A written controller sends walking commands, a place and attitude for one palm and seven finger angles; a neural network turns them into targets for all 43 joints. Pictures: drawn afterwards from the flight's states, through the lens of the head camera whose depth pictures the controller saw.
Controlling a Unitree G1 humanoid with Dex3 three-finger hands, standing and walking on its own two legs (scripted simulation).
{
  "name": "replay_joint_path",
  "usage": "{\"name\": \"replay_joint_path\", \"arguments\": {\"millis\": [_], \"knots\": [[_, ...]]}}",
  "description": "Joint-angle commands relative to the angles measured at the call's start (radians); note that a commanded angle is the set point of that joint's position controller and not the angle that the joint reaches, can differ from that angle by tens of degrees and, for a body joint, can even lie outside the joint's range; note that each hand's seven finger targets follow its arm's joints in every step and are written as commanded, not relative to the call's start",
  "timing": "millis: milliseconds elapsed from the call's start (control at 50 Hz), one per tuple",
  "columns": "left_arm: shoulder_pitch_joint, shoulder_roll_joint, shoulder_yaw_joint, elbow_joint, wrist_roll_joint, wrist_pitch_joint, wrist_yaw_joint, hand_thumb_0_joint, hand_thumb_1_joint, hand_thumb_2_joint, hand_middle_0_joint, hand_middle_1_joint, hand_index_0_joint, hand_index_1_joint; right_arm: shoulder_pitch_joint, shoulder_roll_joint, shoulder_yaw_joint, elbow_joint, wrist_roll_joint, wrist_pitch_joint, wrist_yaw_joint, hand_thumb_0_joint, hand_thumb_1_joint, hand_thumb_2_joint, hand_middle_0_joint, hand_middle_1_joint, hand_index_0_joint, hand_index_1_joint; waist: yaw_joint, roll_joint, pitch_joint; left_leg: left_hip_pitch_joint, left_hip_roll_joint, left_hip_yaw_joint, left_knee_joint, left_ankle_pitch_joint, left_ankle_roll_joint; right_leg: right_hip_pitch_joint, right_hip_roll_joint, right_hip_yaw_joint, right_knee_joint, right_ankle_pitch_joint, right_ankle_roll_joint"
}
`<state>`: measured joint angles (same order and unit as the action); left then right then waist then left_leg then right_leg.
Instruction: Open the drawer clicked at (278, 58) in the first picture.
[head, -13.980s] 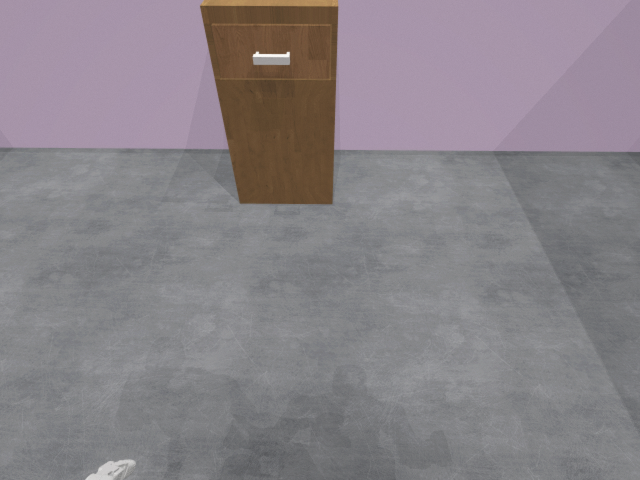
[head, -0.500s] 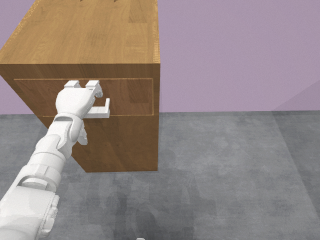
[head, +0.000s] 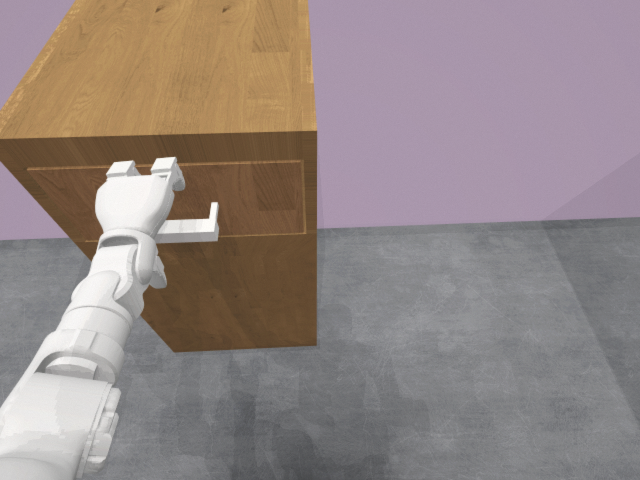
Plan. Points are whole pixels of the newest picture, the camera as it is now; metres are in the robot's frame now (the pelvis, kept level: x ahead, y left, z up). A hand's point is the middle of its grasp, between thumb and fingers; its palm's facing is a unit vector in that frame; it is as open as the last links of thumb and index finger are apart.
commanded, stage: move the hooked fingers above the handle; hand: left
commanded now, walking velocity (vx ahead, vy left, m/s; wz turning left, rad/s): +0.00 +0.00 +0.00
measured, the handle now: (179, 220) +0.51 +0.23 -0.03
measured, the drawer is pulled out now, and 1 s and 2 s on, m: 0.00 0.00 0.00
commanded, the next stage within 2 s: none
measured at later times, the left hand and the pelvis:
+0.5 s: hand (137, 227) +0.45 +0.26 +0.03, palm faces -0.04 +0.03 -1.00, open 13.8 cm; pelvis -0.01 +0.00 +0.00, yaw +0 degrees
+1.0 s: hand (151, 241) +0.43 +0.24 +0.02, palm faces -0.17 -0.06 -0.98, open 13.7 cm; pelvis +0.00 +0.00 +0.00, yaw +0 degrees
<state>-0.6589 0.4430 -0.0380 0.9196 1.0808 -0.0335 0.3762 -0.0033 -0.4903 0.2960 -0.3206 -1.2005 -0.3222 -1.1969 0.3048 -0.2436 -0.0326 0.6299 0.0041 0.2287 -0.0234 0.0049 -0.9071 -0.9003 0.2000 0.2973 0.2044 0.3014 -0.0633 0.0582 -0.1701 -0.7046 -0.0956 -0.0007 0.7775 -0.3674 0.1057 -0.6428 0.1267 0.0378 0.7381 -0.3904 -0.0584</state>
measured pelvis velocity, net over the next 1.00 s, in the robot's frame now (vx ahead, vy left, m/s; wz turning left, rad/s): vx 0.00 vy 0.00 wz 0.00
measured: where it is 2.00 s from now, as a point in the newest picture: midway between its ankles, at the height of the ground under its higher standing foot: outside the picture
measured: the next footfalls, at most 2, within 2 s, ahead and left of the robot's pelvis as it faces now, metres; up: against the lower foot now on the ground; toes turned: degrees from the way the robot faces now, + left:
none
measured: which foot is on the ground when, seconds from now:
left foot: down 0.00-1.00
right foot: down 0.00-1.00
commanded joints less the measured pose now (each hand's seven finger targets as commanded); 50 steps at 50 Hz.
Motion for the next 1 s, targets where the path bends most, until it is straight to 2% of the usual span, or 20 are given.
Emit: {"name": "replay_joint_path", "arguments": {"millis": [0, 40, 100, 160, 200, 300, 360, 420, 500, 540, 600, 640, 700, 760, 820, 860, 880, 920, 960, 980], "knots": [[-0.364, 0.171, 0.000, -0.093, -0.033, 0.082, -0.002, 0.000, -0.500, 0.300, -0.300, -1.200, -0.300, -1.200, 0.063, -0.157, -0.063, -0.078, 0.012, -0.015, -0.006, 0.000, -0.900, -0.900, 0.200, 0.300, 0.200, 0.300, -0.008, -0.057, -0.349, 0.330, 0.066, -0.052, -0.061, 0.462, -0.063, 0.114, -0.038, -0.007, -0.088, 0.353, 0.005], [-0.391, 0.101, -0.070, -0.150, -0.058, 0.070, -0.055, 0.000, -0.500, 0.300, -0.300, -1.200, -0.300, -1.200, 0.074, -0.161, -0.071, -0.080, 0.017, -0.020, -0.011, 0.000, -0.900, -0.900, 0.200, 0.300, 0.200, 0.300, -0.034, -0.081, -0.363, 0.379, 0.070, -0.057, -0.058, 0.463, -0.053, 0.114, -0.043, 0.001, -0.107, 0.368, 0.014], [-0.472, 0.029, -0.137, -0.299, -0.093, -0.017, -0.115, 0.000, -0.500, 0.300, -0.300, -1.200, -0.300, -1.200, 0.072, -0.153, -0.081, -0.071, 0.007, -0.035, -0.019, 0.000, -0.900, -0.900, 0.200, 0.300, 0.200, 0.300, -0.066, -0.017, -0.377, 0.498, 0.082, -0.089, -0.049, 0.533, -0.056, 0.048, -0.045, 0.001, -0.118, 0.340, 0.017], [-0.495, 0.100, -0.078, -0.348, -0.077, -0.105, -0.101, 0.000, -0.500, 0.300, -0.300, -1.200, -0.300, -1.200, 0.076, -0.147, -0.078, -0.049, -0.004, -0.040, -0.027, 0.000, -0.900, -0.900, 0.200, 0.300, 0.200, 0.300, -0.053, 0.032, -0.340, 0.519, 0.087, -0.110, -0.036, 0.541, -0.071, -0.023, -0.040, -0.010, -0.100, 0.285, 0.009], [-0.526, 0.217, 0.025, -0.345, -0.037, -0.131, -0.043, 0.000, -0.500, 0.300, -0.300, -1.200, -0.300, -1.200, 0.069, -0.151, -0.070, -0.040, -0.008, -0.040, -0.026, 0.000, -0.900, -0.900, 0.200, 0.300, 0.200, 0.300, -0.019, 0.060, -0.340, 0.465, 0.082, -0.122, -0.031, 0.524, -0.088, -0.047, -0.039, -0.018, -0.065, 0.257, -0.004], [-0.479, 0.359, 0.169, -0.156, 0.020, 0.021, 0.128, 0.000, -0.500, 0.300, -0.300, -1.200, -0.300, -1.200, 0.020, -0.156, -0.039, -0.053, -0.022, -0.031, -0.012, 0.000, -0.900, -0.900, 0.200, 0.300, 0.200, 0.300, 0.040, 0.059, -0.324, 0.301, 0.064, -0.104, -0.036, 0.411, -0.104, -0.051, -0.030, -0.044, -0.012, 0.185, -0.021], [-0.425, 0.260, 0.072, -0.017, 0.012, 0.164, 0.122, 0.000, -0.500, 0.300, -0.300, -1.200, -0.300, -1.200, 0.030, -0.155, -0.041, -0.067, -0.010, -0.016, 0.000, 0.000, -0.900, -0.900, 0.200, 0.300, 0.200, 0.300, 0.030, 0.007, -0.381, 0.276, 0.059, -0.061, -0.041, 0.394, -0.091, 0.039, -0.030, -0.038, -0.035, 0.242, -0.009], [-0.387, 0.165, -0.016, 0.023, -0.039, 0.223, -0.002, 0.000, -0.500, 0.300, -0.300, -1.200, -0.300, -1.200, 0.072, -0.170, -0.057, -0.078, 0.013, -0.001, -0.002, 0.000, -0.900, -0.900, 0.200, 0.300, 0.200, 0.300, -0.003, -0.084, -0.459, 0.339, 0.072, -0.048, -0.045, 0.469, -0.075, 0.139, -0.036, -0.022, -0.065, 0.362, 0.010], [-0.459, -0.002, -0.174, -0.181, -0.124, 0.109, -0.185, 0.000, -0.500, 0.300, -0.300, -1.200, -0.300, -1.200, 0.059, -0.166, -0.063, -0.089, 0.017, -0.015, -0.032, 0.000, -0.900, -0.900, 0.200, 0.300, 0.200, 0.300, -0.087, -0.140, -0.369, 0.407, 0.076, -0.066, -0.057, 0.466, -0.036, 0.135, -0.054, 0.004, -0.130, 0.391, 0.031], [-0.481, 0.026, -0.156, -0.273, -0.122, -0.011, -0.214, 0.000, -0.500, 0.300, -0.300, -1.200, -0.300, -1.200, 0.058, -0.160, -0.059, -0.077, 0.008, -0.032, -0.051, 0.000, -0.900, -0.900, 0.200, 0.300, 0.200, 0.300, -0.082, -0.076, -0.292, 0.428, 0.077, -0.087, -0.062, 0.434, -0.034, 0.063, -0.057, 0.002, -0.135, 0.319, 0.026], [-0.611, 0.145, -0.072, -0.437, -0.062, -0.165, -0.145, 0.000, -0.500, 0.300, -0.300, -1.200, -0.300, -1.200, 0.067, -0.142, -0.060, -0.053, -0.005, -0.050, -0.056, 0.000, -0.900, -0.900, 0.200, 0.300, 0.200, 0.300, -0.050, 0.115, -0.299, 0.496, 0.087, -0.123, -0.045, 0.480, -0.076, -0.077, -0.050, -0.011, -0.086, 0.228, 0.000], [-0.582, 0.256, 0.056, -0.429, -0.005, -0.199, -0.041, 0.000, -0.500, 0.300, -0.300, -1.200, -0.300, -1.200, 0.074, -0.137, -0.064, -0.038, -0.017, -0.057, -0.042, 0.000, -0.900, -0.900, 0.200, 0.300, 0.200, 0.300, -0.003, 0.201, -0.364, 0.531, 0.098, -0.151, -0.007, 0.565, -0.118, -0.161, -0.040, -0.030, -0.019, 0.195, -0.015], [-0.464, 0.398, 0.234, -0.291, 0.005, -0.095, 0.114, 0.000, -0.500, 0.300, -0.300, -1.200, -0.300, -1.200, 0.046, -0.146, -0.045, -0.041, -0.040, -0.047, -0.019, 0.000, -0.900, -0.900, 0.200, 0.300, 0.200, 0.300, 0.055, 0.122, -0.391, 0.382, 0.081, -0.137, 0.010, 0.529, -0.133, -0.112, -0.029, -0.051, 0.032, 0.179, -0.025], [-0.399, 0.301, 0.134, -0.097, -0.008, 0.107, 0.176, 0.000, -0.500, 0.300, -0.300, -1.200, -0.300, -1.200, 0.004, -0.148, -0.032, -0.064, -0.025, -0.019, -0.007, 0.000, -0.900, -0.900, 0.200, 0.300, 0.200, 0.300, 0.048, -0.028, -0.359, 0.200, 0.054, -0.059, -0.015, 0.369, -0.095, 0.022, -0.033, -0.033, -0.003, 0.221, -0.010], [-0.387, 0.235, 0.039, 0.083, -0.013, 0.271, 0.100, 0.000, -0.500, 0.300, -0.300, -1.200, -0.300, -1.200, 0.037, -0.163, -0.038, -0.054, 0.006, 0.006, 0.004, 0.000, -0.900, -0.900, 0.200, 0.300, 0.200, 0.300, 0.026, -0.103, -0.425, 0.184, 0.053, -0.032, -0.049, 0.358, -0.076, 0.156, -0.039, -0.019, -0.042, 0.312, 0.007], [-0.404, 0.181, -0.028, 0.045, -0.058, 0.292, -0.016, 0.000, -0.500, 0.300, -0.300, -1.200, -0.300, -1.200, 0.059, -0.174, -0.053, -0.067, 0.029, 0.019, -0.006, 0.000, -0.900, -0.900, 0.200, 0.300, 0.200, 0.300, -0.013, -0.159, -0.447, 0.247, 0.060, -0.021, -0.056, 0.409, -0.055, 0.224, -0.046, 0.000, -0.085, 0.412, 0.024], [-0.391, 0.228, 0.004, 0.053, -0.073, 0.290, -0.055, 0.000, -0.500, 0.300, -0.300, -1.200, -0.300, -1.200, 0.060, -0.174, -0.048, -0.065, 0.037, 0.028, -0.017, 0.000, -0.900, -0.900, 0.200, 0.300, 0.200, 0.300, -0.014, -0.213, -0.436, 0.234, 0.059, -0.018, -0.066, 0.406, -0.047, 0.272, -0.053, 0.008, -0.098, 0.438, 0.031], [-0.401, 0.189, -0.039, -0.019, -0.108, 0.240, -0.144, 0.000, -0.500, 0.300, -0.300, -1.200, -0.300, -1.200, 0.048, -0.180, -0.042, -0.092, 0.035, 0.026, -0.042, 0.000, -0.900, -0.900, 0.200, 0.300, 0.200, 0.300, -0.035, -0.211, -0.380, 0.241, 0.056, -0.020, -0.082, 0.384, -0.028, 0.290, -0.067, 0.023, -0.122, 0.473, 0.037], [-0.449, 0.112, -0.115, -0.144, -0.108, 0.119, -0.212, 0.000, -0.500, 0.300, -0.300, -1.200, -0.300, -1.200, 0.033, -0.169, -0.040, -0.101, 0.028, 0.003, -0.062, 0.000, -0.900, -0.900, 0.200, 0.300, 0.200, 0.300, -0.065, -0.151, -0.274, 0.265, 0.052, -0.027, -0.091, 0.333, -0.018, 0.228, -0.074, 0.029, -0.153, 0.422, 0.035], [-0.465, 0.149, -0.082, -0.215, -0.099, 0.042, -0.223, 0.000, -0.500, 0.300, -0.300, -1.200, -0.300, -1.200, 0.033, -0.163, -0.042, -0.094, 0.022, -0.010, -0.070, 0.000, -0.900, -0.900, 0.200, 0.300, 0.200, 0.300, -0.058, -0.114, -0.260, 0.287, 0.055, -0.037, -0.087, 0.325, -0.017, 0.195, -0.074, 0.036, -0.153, 0.387, 0.030]]}}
